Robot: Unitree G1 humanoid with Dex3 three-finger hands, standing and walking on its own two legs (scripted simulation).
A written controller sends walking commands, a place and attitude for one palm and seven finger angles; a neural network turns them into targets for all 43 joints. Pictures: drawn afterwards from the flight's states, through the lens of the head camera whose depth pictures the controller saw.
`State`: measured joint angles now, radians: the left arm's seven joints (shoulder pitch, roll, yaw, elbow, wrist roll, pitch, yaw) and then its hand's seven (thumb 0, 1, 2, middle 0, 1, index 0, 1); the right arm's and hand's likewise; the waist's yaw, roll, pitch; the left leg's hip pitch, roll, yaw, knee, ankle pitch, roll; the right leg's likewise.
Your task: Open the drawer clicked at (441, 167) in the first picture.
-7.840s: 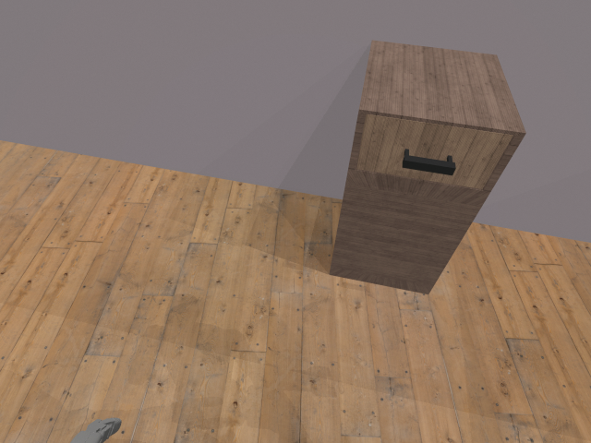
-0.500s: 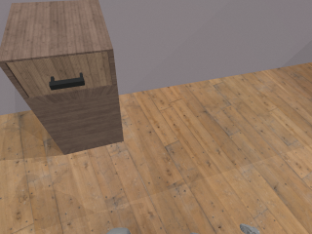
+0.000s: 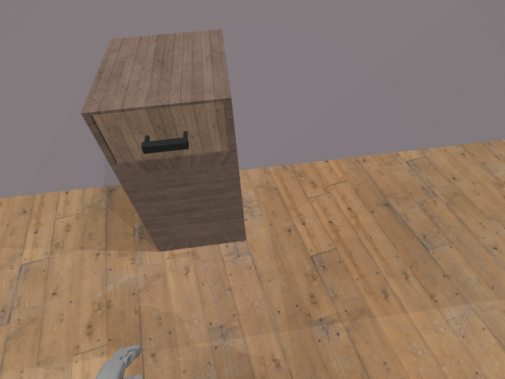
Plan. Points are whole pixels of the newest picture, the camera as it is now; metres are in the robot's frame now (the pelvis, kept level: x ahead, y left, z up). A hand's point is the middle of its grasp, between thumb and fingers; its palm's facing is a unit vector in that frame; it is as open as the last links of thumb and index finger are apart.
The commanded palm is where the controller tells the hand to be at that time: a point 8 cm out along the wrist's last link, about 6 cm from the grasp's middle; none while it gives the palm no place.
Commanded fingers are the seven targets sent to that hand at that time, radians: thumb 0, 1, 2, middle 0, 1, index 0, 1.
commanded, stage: turn to face it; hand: left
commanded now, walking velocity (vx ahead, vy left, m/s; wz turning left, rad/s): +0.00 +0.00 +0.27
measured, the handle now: (166, 140) +0.74 +0.28 -0.10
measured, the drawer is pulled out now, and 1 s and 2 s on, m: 0.00 0.00 0.00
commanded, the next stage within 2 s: take the last steps up to it in 0.08 s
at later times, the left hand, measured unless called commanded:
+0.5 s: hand out of the picture -0.09 +0.20 -0.18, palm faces +0.25 -0.95 -0.18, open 7.4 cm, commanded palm none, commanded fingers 0.00 0.90 0.90 -0.20 -0.30 -0.20 -0.30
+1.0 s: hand (169, 329) +0.24 +0.19 -0.17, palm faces +0.12 -0.97 -0.21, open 7.4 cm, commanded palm none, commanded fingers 0.00 0.90 0.90 -0.20 -0.30 -0.20 -0.30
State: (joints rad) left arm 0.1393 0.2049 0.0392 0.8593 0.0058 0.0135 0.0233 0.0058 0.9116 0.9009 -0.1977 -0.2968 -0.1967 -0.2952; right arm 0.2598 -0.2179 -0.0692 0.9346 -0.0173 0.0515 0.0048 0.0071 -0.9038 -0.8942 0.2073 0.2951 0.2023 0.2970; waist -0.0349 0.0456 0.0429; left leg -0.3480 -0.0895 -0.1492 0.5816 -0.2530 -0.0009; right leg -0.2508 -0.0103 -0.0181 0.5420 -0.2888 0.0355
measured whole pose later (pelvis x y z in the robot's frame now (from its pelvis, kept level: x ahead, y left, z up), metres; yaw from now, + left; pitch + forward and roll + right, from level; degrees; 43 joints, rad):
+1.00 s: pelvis +0.17 -0.01 -0.01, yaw +6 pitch -2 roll +0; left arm 0.14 0.17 0.05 1.01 0.01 -0.07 -0.02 0.00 0.91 0.90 -0.20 -0.30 -0.19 -0.29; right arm 0.43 -0.14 -0.04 1.16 -0.01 -0.02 -0.02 0.01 -0.91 -0.89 0.21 0.29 0.20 0.30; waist -0.04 0.03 0.10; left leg -0.17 0.08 0.03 1.03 -0.52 0.01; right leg -0.41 -0.03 -0.14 0.66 -0.22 -0.07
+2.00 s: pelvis +0.23 -0.06 +0.01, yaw +6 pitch -1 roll +1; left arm 0.22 0.17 0.02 1.09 0.00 -0.01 0.04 0.01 0.95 0.90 -0.20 -0.30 -0.20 -0.30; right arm 0.24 -0.15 -0.02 1.13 -0.01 0.02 -0.04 0.01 -0.91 -0.89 0.20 0.29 0.20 0.30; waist 0.01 0.00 0.03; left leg -0.17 0.05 0.01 0.45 -0.26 -0.05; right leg -0.16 0.03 -0.09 0.47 -0.29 -0.07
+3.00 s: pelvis +0.22 +0.02 +0.01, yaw +5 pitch -2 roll -1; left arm 0.29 0.17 -0.01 1.06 0.01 0.00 0.04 0.00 0.91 0.90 -0.20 -0.30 -0.20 -0.30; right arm 0.26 -0.17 0.00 1.07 -0.01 -0.01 -0.03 0.01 -0.92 -0.89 0.20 0.29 0.20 0.30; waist 0.01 -0.01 0.00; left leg -0.17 -0.03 0.05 0.47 -0.26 0.06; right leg -0.15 -0.05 -0.04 0.44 -0.25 0.04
